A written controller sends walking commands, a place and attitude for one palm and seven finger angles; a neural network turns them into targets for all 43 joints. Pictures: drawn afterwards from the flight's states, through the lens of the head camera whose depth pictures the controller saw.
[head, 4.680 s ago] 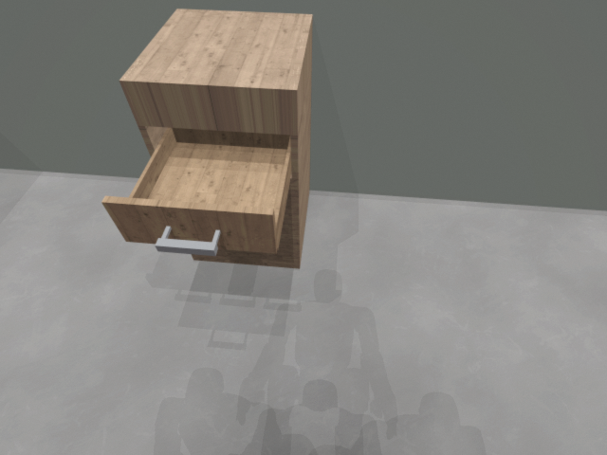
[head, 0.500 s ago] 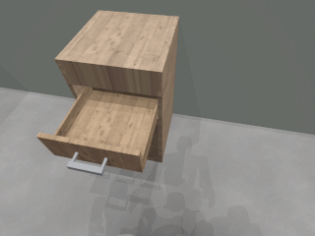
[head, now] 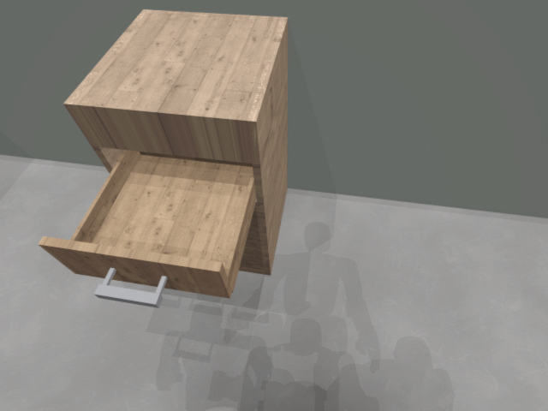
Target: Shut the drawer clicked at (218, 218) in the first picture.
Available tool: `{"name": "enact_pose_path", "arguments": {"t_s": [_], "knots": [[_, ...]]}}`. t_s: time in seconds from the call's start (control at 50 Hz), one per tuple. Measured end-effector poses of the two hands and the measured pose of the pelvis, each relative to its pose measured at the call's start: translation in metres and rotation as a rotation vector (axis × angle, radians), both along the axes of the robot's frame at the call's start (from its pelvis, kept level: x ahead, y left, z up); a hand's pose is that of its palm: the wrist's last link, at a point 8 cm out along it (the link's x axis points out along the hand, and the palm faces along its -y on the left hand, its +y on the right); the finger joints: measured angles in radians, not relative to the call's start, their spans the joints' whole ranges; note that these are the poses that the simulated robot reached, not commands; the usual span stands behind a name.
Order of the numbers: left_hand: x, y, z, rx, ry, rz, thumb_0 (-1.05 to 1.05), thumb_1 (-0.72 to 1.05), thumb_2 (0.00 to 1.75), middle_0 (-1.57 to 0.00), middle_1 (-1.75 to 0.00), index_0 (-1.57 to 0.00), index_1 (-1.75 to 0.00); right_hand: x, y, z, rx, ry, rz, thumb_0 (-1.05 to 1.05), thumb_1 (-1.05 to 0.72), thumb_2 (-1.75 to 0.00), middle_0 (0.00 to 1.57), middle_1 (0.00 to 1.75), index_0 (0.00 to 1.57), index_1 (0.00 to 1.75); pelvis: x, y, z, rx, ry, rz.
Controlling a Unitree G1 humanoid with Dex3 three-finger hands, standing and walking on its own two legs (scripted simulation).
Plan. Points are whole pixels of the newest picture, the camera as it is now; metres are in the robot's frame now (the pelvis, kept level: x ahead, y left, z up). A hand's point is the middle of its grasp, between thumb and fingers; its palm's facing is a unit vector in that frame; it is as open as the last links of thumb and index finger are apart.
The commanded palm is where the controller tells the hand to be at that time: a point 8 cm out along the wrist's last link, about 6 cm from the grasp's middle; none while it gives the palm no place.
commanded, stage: come to a stop and stand still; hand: left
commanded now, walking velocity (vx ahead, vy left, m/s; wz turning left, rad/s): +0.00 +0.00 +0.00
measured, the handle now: (132, 286) +0.36 +0.32 -0.20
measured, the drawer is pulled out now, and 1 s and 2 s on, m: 0.28 0.28 0.28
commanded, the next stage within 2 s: look again from close up in 0.22 s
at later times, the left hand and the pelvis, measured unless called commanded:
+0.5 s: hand out of the picture +0.03 +0.20 -0.17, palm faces +0.05 -0.96 -0.27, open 7.4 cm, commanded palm none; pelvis +0.01 +0.00 +0.00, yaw +1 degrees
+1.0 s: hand out of the picture +0.01 +0.22 -0.17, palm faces +0.00 -0.98 -0.21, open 7.4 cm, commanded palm none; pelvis -0.02 +0.03 +0.00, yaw +0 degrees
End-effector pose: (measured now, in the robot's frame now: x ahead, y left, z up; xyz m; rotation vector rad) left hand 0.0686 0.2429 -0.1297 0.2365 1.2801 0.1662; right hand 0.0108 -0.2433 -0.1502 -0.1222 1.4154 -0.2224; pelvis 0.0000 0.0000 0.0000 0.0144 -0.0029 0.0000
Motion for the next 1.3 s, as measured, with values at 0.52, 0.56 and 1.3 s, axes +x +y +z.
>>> {"name": "enact_pose_path", "arguments": {"t_s": [0.52, 0.56, 1.3], "knots": [[-0.044, 0.012, -0.003, 0.007, 0.008, 0.063, 0.01, 0.91, 0.90, -0.20, -0.30, -0.20, -0.30, 0.046, -0.009, 0.013, -0.054, -0.169, 0.113, 0.00, -0.91, -0.90, 0.20, 0.30, 0.20, 0.30, 0.010, 0.002, -0.002, -0.022, 0.006, 0.018], [-0.035, 0.019, -0.002, 0.017, -0.026, 0.055, 0.01, 0.91, 0.90, -0.20, -0.30, -0.20, -0.30, 0.053, -0.010, 0.017, -0.067, -0.193, 0.121, 0.00, -0.91, -0.90, 0.20, 0.30, 0.20, 0.30, 0.009, 0.004, -0.003, -0.020, -0.004, 0.015], [-0.124, 0.038, -0.015, -0.064, 0.204, 0.055, 0.01, 0.91, 0.90, -0.20, -0.30, -0.20, -0.30, -0.078, 0.067, 0.004, 0.016, 0.065, 0.005, 0.00, -0.91, -0.90, 0.20, 0.30, 0.20, 0.30, -0.020, 0.059, -0.003, -0.022, -0.016, -0.058]]}}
